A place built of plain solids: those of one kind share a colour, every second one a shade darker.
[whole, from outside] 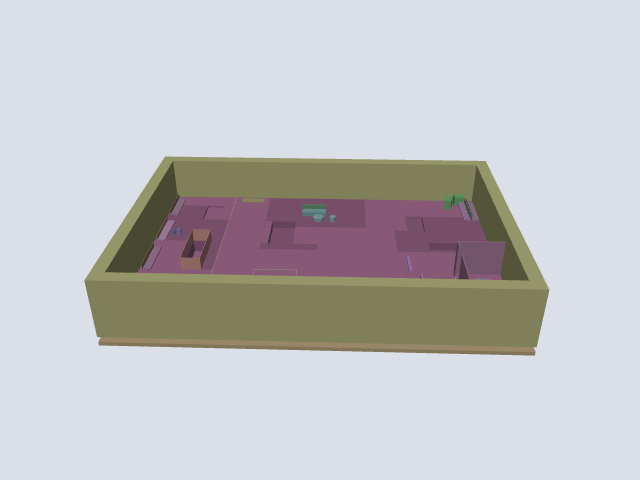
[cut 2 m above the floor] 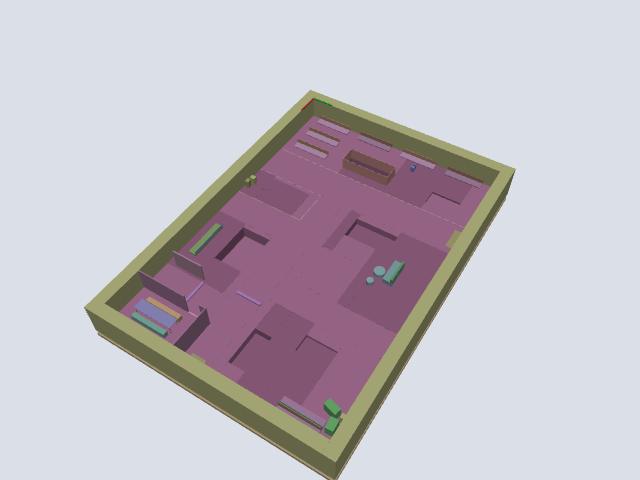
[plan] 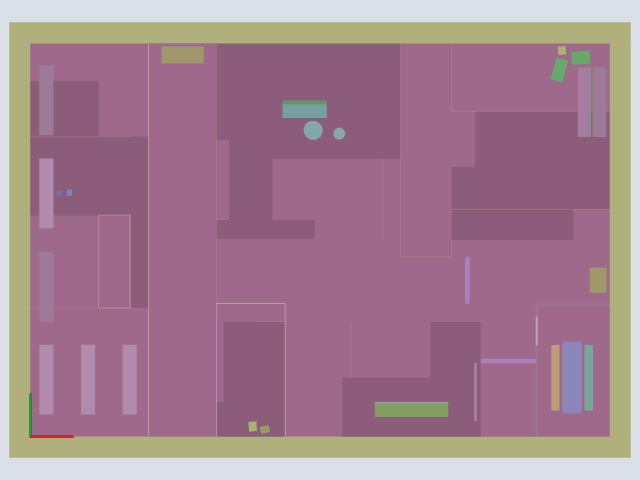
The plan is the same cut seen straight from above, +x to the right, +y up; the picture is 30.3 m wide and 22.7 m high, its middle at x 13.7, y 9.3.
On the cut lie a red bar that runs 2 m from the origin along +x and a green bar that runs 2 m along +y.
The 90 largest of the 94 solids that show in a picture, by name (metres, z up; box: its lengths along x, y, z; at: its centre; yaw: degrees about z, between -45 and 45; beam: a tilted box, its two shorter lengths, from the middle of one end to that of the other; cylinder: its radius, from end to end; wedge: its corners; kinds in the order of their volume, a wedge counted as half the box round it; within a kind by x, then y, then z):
{
 "floor_1": {"box": [3.25, 4.36, 1.31], "at": [1.62, 8.28, -0.66]},
 "floor_2": {"box": [3.25, 2.62, 1.31], "at": [1.62, 15.51, -0.66]},
 "floor_3": {"box": [5.6, 6.1, 1.31], "at": [2.8, 3.05, -0.66]},
 "floor_4": {"box": [5.6, 3.74, 1.31], "at": [2.8, 12.33, -0.66]},
 "floor_5": {"box": [5.6, 1.78, 1.31], "at": [2.8, 17.71, -0.66]},
 "floor_6": {"box": [1.46, 4.36, 0.33], "at": [3.98, 8.28, -1.15]},
 "floor_7": {"box": [1.46, 2.62, 1.14], "at": [3.98, 15.51, -0.75]},
 "floor_8": {"box": [0.89, 4.36, 1.31], "at": [5.16, 8.28, -0.66]},
 "floor_9": {"box": [0.89, 2.62, 1.31], "at": [5.16, 15.51, -0.66]},
 "floor_10": {"box": [3.2, 18.6, 1.0], "at": [7.2, 9.3, -0.5]},
 "floor_11": {"box": [0.35, 3.78, 1.31], "at": [8.97, 3.54, -0.66]},
 "floor_12": {"box": [0.6, 3.78, 1.32], "at": [9.1, 12.14, -0.66]},
 "floor_13": {"box": [1.46, 3.78, 1.31], "at": [9.88, 3.54, -0.66]},
 "floor_14": {"box": [2.04, 3.78, 0.67], "at": [10.42, 12.14, -0.98]},
 "floor_15": {"box": [3.25, 1.65, 1.31], "at": [10.43, 0.82, -0.66]},
 "floor_16": {"box": [3.25, 0.87, 1.31], "at": [10.43, 5.87, -0.66]},
 "floor_17": {"box": [4.65, 0.9, 1.32], "at": [11.12, 9.8, -0.66]},
 "floor_18": {"box": [1.44, 3.78, 1.31], "at": [11.33, 3.54, -0.66]},
 "floor_19": {"box": [2.01, 2.88, 1.32], "at": [12.45, 11.69, -0.66]},
 "floor_20": {"box": [8.7, 0.85, 1.32], "at": [13.15, 8.93, -0.66]},
 "floor_21": {"box": [8.7, 4.57, 1.32], "at": [13.15, 16.32, -0.66]},
 "floor_22": {"box": [2.7, 6.3, 1.0], "at": [13.4, 3.15, -0.5]},
 "floor_23": {"box": [6.06, 0.9, 1.32], "at": [14.47, 13.58, -0.66]},
 "floor_24": {"box": [0.4, 2.62, 1.32], "at": [14.95, 4.11, -0.66]},
 "floor_25": {"box": [3.2, 3.78, 1.32], "at": [15.05, 11.24, -0.66]},
 "floor_26": {"box": [3.78, 2.62, 0.2], "at": [17.04, 4.11, -1.22]},
 "floor_27": {"box": [0.85, 3.78, 1.32], "at": [17.07, 11.24, -0.66]},
 "floor_28": {"box": [6.55, 2.8, 1.32], "at": [18.02, 1.4, -0.66]},
 "floor_29": {"box": [6.55, 0.88, 1.32], "at": [18.02, 5.86, -0.66]},
 "floor_30": {"box": [18.6, 2.2, 1.0], "at": [18.1, 7.4, -0.5]},
 "floor_31": {"box": [2.4, 10.1, 1.0], "at": [18.7, 13.55, -0.5]},
 "floor_32": {"box": [2.37, 2.62, 1.32], "at": [20.11, 4.11, -0.66]},
 "floor_33": {"box": [1.1, 2.62, 1.32], "at": [20.45, 14.06, -0.66]},
 "floor_34": {"box": [2.6, 1.46, 1.32], "at": [21.2, 10.03, -0.66]},
 "floor_35": {"box": [1.46, 2.62, 1.09], "at": [21.73, 14.06, -0.78]},
 "floor_36": {"box": [2.6, 6.3, 1.0], "at": [22.6, 3.15, -0.5]},
 "floor_37": {"box": [7.5, 0.8, 1.32], "at": [23.65, 8.9, -0.66]},
 "floor_38": {"box": [7.5, 1.99, 1.32], "at": [23.65, 11.76, -0.66]},
 "floor_39": {"box": [7.5, 3.23, 1.32], "at": [23.65, 16.98, -0.66]},
 "floor_40": {"box": [3.2, 1.46, 0.66], "at": [24.1, 10.03, -0.99]},
 "floor_41": {"box": [4.94, 2.62, 1.32], "at": [24.93, 14.06, -0.66]},
 "floor_42": {"box": [3.5, 6.3, 0.99], "at": [25.65, 3.15, -0.5]},
 "floor_43": {"box": [1.7, 1.46, 1.32], "at": [26.55, 10.03, -0.66]},
 "wall_1": {"box": [1.0, 18.6, 4.6], "at": [-0.5, 9.3, 1.3]},
 "wall_2": {"box": [29.4, 1.0, 4.6], "at": [13.7, -0.5, 1.3]},
 "wall_3": {"box": [29.4, 1.0, 4.6], "at": [13.7, 19.1, 1.3]},
 "wall_4": {"box": [1.0, 18.6, 4.6], "at": [27.9, 9.3, 1.3]},
 "floor_base_1": {"box": [29.4, 20.6, 0.3], "at": [13.7, 9.3, -1.57]},
 "part_1": {"box": [0.1, 4.33, 2.86], "at": [23.95, 2.17, 1.37]},
 "part_2": {"box": [0.1, 0.52, 2.86], "at": [23.95, 5.94, 1.37]},
 "part_3": {"box": [3.5, 0.1, 2.86], "at": [25.65, 6.25, 1.37]},
 "seat_1": {"box": [0.67, 3.3, 0.09], "at": [0.76, 2.7, 0.36]},
 "seat_2": {"box": [0.67, 3.3, 0.09], "at": [0.76, 7.1, 0.36]},
 "seat_3": {"box": [0.67, 3.3, 0.09], "at": [0.76, 11.5, 0.36]},
 "seat_4": {"box": [0.67, 3.3, 0.09], "at": [0.76, 15.9, 0.36]},
 "seat_5": {"box": [0.67, 3.3, 0.09], "at": [2.73, 2.7, 0.36]},
 "seat_6": {"box": [0.67, 3.3, 0.09], "at": [4.7, 2.7, 0.36]},
 "seat_7": {"box": [0.64, 3.3, 0.12], "at": [26.91, 15.82, 0.37]},
 "trolley_1": {"box": [0.58, 1.06, 0.88], "at": [25.02, 17.34, 0.44], "yaw": -16.0},
 "trolley_2": {"box": [0.88, 0.62, 0.84], "at": [26.03, 17.92, 0.42], "yaw": 3.8},
 "sofa_seat_1": {"box": [2.1, 0.83, 0.41], "at": [12.97, 15.48, 0.2]},
 "bencha_1": {"box": [0.4, 3.1, 0.47], "at": [26.41, 2.79, 0.23]},
 "benchb_1": {"box": [0.4, 3.1, 0.47], "at": [24.83, 2.79, 0.23]},
 "screenE_1": {"box": [0.12, 2.75, 1.72], "at": [21.05, 2.11, 0.86]},
 "rail_1": {"box": [0.04, 4.36, 1.05], "at": [3.23, 8.28, 0.52]},
 "rail_2": {"box": [1.54, 0.04, 1.05], "at": [3.98, 6.08, 0.52]},
 "rail_3": {"box": [1.54, 0.04, 1.05], "at": [3.98, 10.48, 0.52]},
 "rail_4": {"box": [0.04, 4.36, 1.05], "at": [4.73, 8.28, 0.52]},
 "back_1": {"box": [0.04, 3.3, 0.39], "at": [0.45, 2.7, 0.6]},
 "back_2": {"box": [0.04, 3.3, 0.39], "at": [0.45, 7.1, 0.6]},
 "back_3": {"box": [0.04, 3.3, 0.39], "at": [0.45, 11.5, 0.6]},
 "back_4": {"box": [0.04, 3.3, 0.39], "at": [0.45, 15.9, 0.6]},
 "back_5": {"box": [0.04, 3.3, 0.39], "at": [2.42, 2.7, 0.6]},
 "back_6": {"box": [0.04, 3.3, 0.39], "at": [4.38, 2.7, 0.6]},
 "back_7": {"box": [0.06, 3.3, 0.44], "at": [26.62, 15.82, 0.65]},
 "sr00a_seat_1": {"box": [3.48, 0.71, 0.14], "at": [18.02, 1.28, 0.38]},
 "bin_1": {"box": [0.38, 0.46, 0.68], "at": [10.52, 0.48, 0.33], "yaw": 4.2},
 "bin_2": {"box": [0.43, 0.33, 0.71], "at": [11.09, 0.34, 0.35], "yaw": 13.3},
 "bin_3": {"box": [0.37, 0.4, 0.65], "at": [25.14, 18.26, 0.33], "yaw": 4.4},
 "sr21a_seat_1": {"box": [0.64, 3.3, 0.12], "at": [26.21, 15.82, 0.37]},
 "low_1": {"cylinder": 0.45, "from": [13.38, 14.49, 0.0], "to": [13.38, 14.49, 0.29]},
 "step_hump_1": {"box": [0.22, 2.2, 0.2], "at": [20.67, 7.4, 0.05]},
 "step_hump_2": {"box": [2.6, 0.22, 0.15], "at": [22.6, 3.58, 0.03]},
 "low_mat_1": {"box": [2.0, 0.8, 0.06], "at": [7.2, 18.05, -0.02]},
 "low_mat_2": {"box": [0.8, 1.2, 0.06], "at": [26.85, 7.4, -0.02]},
 "sofa_back_1": {"box": [2.1, 0.19, 0.36], "at": [12.97, 15.8, 0.59]},
 "top_1": {"box": [0.9, 3.4, 0.034], "at": [25.62, 2.79, 0.7]},
 "pouf_1": {"cylinder": 0.28, "from": [14.61, 14.33, 0.0], "to": [14.61, 14.33, 0.41]},
 "sr21a_back_1": {"box": [0.06, 3.3, 0.44], "at": [26.5, 15.82, 0.65]},
 "sr00a_back_1": {"box": [3.48, 0.04, 0.35], "at": [18.02, 1.61, 0.62]}
}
